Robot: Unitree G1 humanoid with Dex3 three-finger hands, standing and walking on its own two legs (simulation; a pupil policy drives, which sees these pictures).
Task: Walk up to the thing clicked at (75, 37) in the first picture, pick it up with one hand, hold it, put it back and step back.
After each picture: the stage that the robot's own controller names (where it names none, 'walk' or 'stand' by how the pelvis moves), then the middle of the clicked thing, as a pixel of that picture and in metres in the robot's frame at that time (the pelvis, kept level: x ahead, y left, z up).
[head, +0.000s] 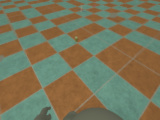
stand; (76, 39) +1.78 +0.42 -0.72
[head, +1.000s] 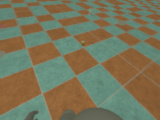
walk; (82, 43) +1.67 +0.17 -0.71
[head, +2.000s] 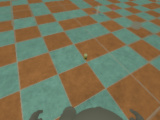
walk; (85, 56) +1.10 +0.10 -0.71
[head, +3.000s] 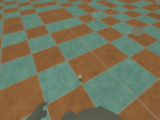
walk; (80, 78) +0.67 +0.13 -0.70
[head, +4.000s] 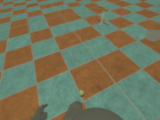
walk; (81, 93) +0.40 +0.13 -0.70
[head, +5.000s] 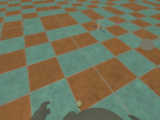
stand; (79, 104) +0.30 +0.09 -0.72
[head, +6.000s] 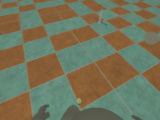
stand; (78, 101) +0.26 +0.10 -0.71
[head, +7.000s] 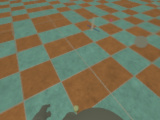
stand; (76, 109) +0.23 +0.12 -0.72
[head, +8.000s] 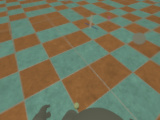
stand; (76, 106) +0.25 +0.13 -0.72
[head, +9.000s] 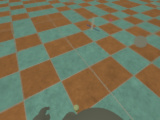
stand; (76, 108) +0.24 +0.12 -0.73
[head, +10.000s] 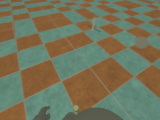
stand; (76, 108) +0.24 +0.12 -0.73
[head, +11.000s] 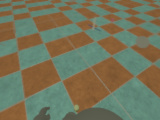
stand; (76, 108) +0.24 +0.12 -0.73
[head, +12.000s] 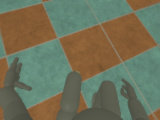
go down; (76, 75) +0.31 +0.13 -0.40
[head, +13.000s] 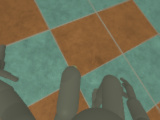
go down; (72, 70) +0.33 +0.16 -0.30
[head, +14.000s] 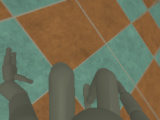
close in; (57, 68) +0.31 +0.18 -0.22
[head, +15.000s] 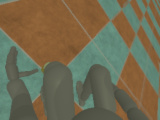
close; (48, 68) +0.32 +0.18 -0.20
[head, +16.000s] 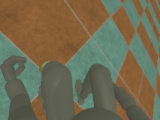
close; (46, 68) +0.31 +0.19 -0.21
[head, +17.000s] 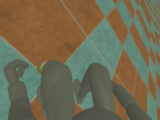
lift; (44, 68) +0.31 +0.19 -0.20
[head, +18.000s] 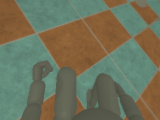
lift; (65, 72) +0.33 +0.17 -0.28
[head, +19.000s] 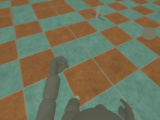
lift; (77, 99) +0.28 +0.10 -0.63
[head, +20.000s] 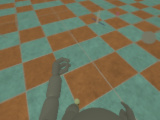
hold; (77, 102) +0.27 +0.12 -0.68
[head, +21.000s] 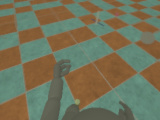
hold; (77, 102) +0.27 +0.11 -0.68
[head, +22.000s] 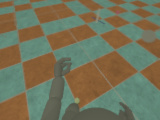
stand; (77, 101) +0.27 +0.11 -0.68
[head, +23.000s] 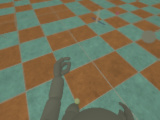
hold; (77, 101) +0.27 +0.11 -0.67
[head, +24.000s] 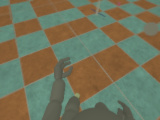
stand; (77, 96) +0.28 +0.11 -0.63
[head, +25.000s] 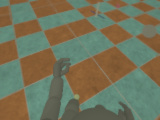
stand; (76, 97) +0.28 +0.11 -0.65
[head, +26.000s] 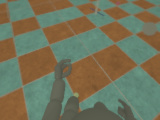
stand; (76, 96) +0.28 +0.12 -0.63
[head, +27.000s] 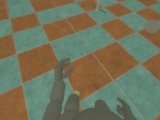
stand; (76, 94) +0.28 +0.11 -0.61
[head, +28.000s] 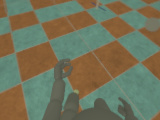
stand; (76, 93) +0.29 +0.12 -0.60
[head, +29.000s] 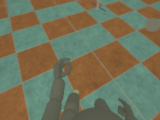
close; (76, 93) +0.29 +0.11 -0.61
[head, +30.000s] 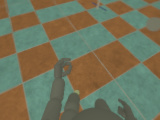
stand; (76, 93) +0.28 +0.11 -0.61
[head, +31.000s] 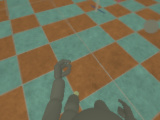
close; (76, 94) +0.28 +0.12 -0.62
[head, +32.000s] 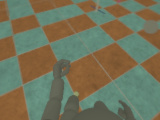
close; (76, 94) +0.28 +0.12 -0.63
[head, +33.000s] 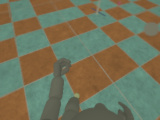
stand; (76, 96) +0.27 +0.11 -0.64
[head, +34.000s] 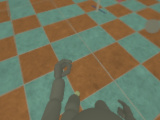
close; (77, 94) +0.28 +0.11 -0.62
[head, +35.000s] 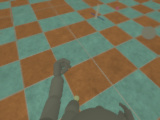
close; (76, 98) +0.27 +0.11 -0.66
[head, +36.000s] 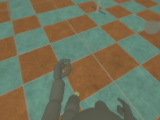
close; (76, 95) +0.28 +0.11 -0.62
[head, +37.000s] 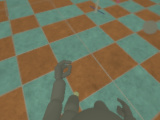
close; (76, 95) +0.28 +0.11 -0.62
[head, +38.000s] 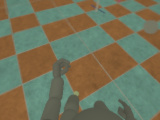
close; (76, 94) +0.28 +0.11 -0.63
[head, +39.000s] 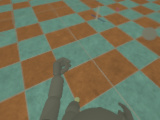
close; (77, 100) +0.27 +0.11 -0.65
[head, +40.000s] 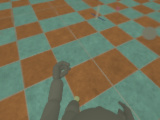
hold; (76, 99) +0.27 +0.11 -0.65
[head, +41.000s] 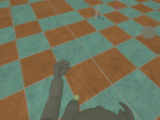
stand; (76, 98) +0.28 +0.11 -0.66
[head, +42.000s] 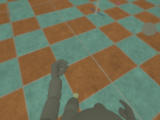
close; (76, 96) +0.27 +0.12 -0.65
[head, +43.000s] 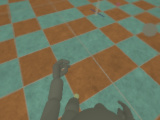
hold; (76, 97) +0.27 +0.11 -0.64
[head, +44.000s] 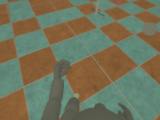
close; (76, 96) +0.27 +0.11 -0.64
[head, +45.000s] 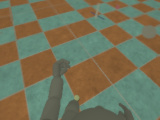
stand; (76, 98) +0.27 +0.11 -0.66
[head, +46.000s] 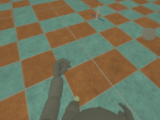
close; (77, 99) +0.27 +0.11 -0.66
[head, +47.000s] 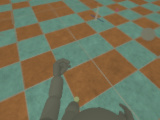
stand; (76, 100) +0.27 +0.11 -0.66
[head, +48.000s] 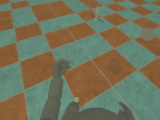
close; (76, 100) +0.27 +0.11 -0.66
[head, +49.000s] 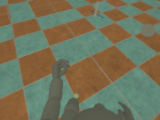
close; (76, 96) +0.28 +0.11 -0.65
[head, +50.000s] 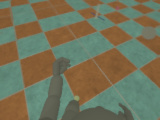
stand; (76, 98) +0.27 +0.11 -0.66
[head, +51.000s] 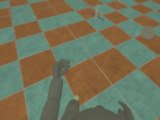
close; (76, 98) +0.27 +0.11 -0.65
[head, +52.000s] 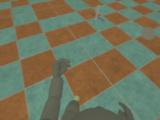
close; (76, 99) +0.27 +0.11 -0.66
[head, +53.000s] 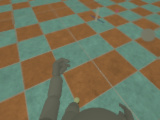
close; (76, 100) +0.27 +0.11 -0.67
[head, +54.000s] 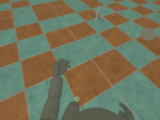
close; (76, 99) +0.27 +0.11 -0.67
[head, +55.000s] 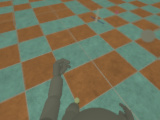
close; (77, 101) +0.27 +0.11 -0.67
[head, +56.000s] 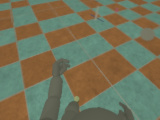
close; (76, 99) +0.28 +0.11 -0.67
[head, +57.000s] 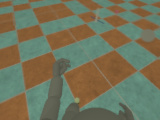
stand; (77, 101) +0.27 +0.11 -0.67
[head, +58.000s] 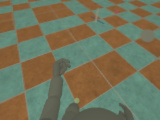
close; (76, 101) +0.27 +0.11 -0.67
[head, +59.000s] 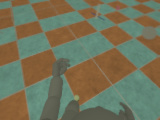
close; (76, 98) +0.27 +0.11 -0.66
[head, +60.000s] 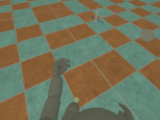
close; (76, 100) +0.27 +0.11 -0.67
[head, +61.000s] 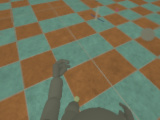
close; (76, 99) +0.27 +0.11 -0.67
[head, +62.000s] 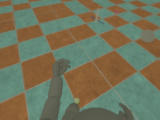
close; (76, 101) +0.27 +0.11 -0.67
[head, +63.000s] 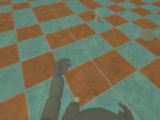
close; (76, 100) +0.27 +0.11 -0.67
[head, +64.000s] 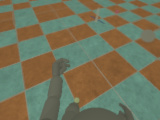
close; (76, 100) +0.27 +0.11 -0.67
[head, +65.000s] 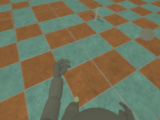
close; (76, 100) +0.27 +0.11 -0.67
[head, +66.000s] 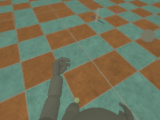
close; (77, 100) +0.27 +0.11 -0.67
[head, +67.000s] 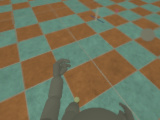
close; (76, 100) +0.27 +0.11 -0.67
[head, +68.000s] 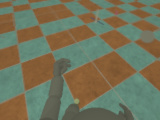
stand; (76, 102) +0.27 +0.11 -0.67
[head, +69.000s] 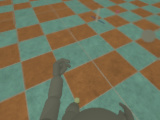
close; (77, 101) +0.27 +0.11 -0.67
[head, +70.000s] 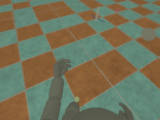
close; (77, 100) +0.27 +0.11 -0.67
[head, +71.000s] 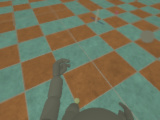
close; (76, 101) +0.27 +0.11 -0.67
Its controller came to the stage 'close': yes
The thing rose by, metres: 0.00
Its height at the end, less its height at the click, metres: +0.00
